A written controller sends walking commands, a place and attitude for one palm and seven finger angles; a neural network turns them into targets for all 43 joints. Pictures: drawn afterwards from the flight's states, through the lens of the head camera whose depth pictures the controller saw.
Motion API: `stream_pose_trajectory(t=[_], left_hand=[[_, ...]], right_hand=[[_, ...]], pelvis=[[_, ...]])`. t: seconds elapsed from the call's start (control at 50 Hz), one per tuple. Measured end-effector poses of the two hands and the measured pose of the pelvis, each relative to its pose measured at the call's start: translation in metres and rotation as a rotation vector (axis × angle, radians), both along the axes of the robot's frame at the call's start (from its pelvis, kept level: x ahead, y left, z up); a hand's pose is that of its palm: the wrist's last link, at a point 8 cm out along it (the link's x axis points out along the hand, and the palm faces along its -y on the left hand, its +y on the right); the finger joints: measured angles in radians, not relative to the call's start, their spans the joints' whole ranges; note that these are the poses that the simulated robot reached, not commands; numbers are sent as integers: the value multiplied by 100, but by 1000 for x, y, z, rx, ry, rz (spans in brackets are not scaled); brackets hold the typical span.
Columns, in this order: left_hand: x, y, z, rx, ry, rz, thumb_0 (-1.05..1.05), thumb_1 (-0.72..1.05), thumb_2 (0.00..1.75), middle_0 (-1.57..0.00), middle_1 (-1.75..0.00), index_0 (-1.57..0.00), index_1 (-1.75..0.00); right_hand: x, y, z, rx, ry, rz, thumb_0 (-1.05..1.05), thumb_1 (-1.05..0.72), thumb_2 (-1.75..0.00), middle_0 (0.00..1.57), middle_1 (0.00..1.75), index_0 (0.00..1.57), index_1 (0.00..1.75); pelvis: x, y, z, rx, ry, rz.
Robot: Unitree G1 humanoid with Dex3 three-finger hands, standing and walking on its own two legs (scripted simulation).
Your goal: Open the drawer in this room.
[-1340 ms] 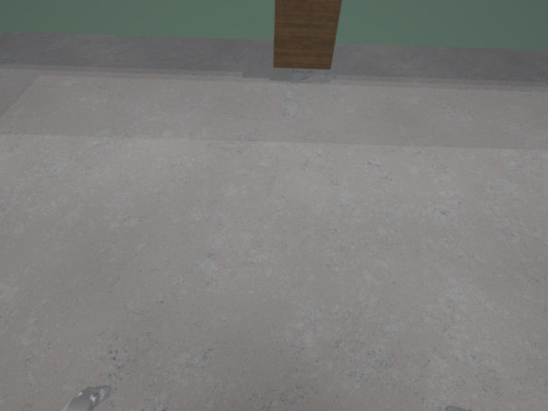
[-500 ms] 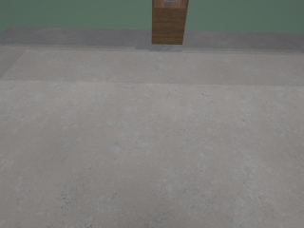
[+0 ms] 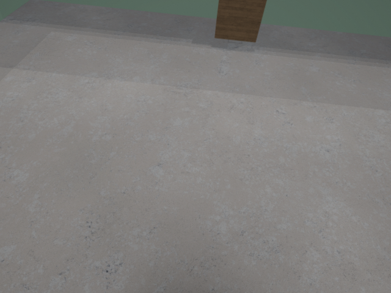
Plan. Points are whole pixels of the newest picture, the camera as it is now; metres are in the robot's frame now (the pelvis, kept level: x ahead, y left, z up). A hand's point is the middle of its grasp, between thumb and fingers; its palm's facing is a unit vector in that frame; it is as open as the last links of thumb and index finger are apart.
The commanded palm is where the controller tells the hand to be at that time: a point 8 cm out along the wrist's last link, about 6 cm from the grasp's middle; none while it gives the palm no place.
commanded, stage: turn or walk to find it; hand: left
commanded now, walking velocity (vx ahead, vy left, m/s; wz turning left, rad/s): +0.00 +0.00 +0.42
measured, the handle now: out of the picture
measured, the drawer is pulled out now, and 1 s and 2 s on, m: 0.00 0.00 0.00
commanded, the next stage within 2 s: stand and wait in 0.58 s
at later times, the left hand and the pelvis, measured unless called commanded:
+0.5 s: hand out of the picture -0.01 +0.16 -0.13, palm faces +0.26 -0.92 -0.29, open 7.4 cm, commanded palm none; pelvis -0.02 -0.05 +0.01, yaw +15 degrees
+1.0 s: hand out of the picture -0.13 +0.18 -0.17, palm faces +0.41 -0.89 -0.18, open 7.4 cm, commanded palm none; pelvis -0.05 +0.02 +0.02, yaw +20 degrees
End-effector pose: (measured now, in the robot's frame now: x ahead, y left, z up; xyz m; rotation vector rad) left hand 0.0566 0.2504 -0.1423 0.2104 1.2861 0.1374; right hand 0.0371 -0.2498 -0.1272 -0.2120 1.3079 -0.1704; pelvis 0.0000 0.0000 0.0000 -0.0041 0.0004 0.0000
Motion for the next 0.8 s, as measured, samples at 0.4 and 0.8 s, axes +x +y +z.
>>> stream_pose_trajectory(t=[0.4,0.8], left_hand=[[-52,-36,45,90,-120,196,0,90,90,-20,-30,-20,-30],[-212,-48,-9,-65,158,482,0,90,89,-20,-30,-21,-30]], right_hand=[[25,-45,-8,42,-16,132,0,-90,-90,20,30,21,29],[111,55,9,11,-137,435,0,-91,-90,20,30,20,29]], pelvis=[[-22,-45,12,32,4,198],[-36,-5,-2,8,-12,354]])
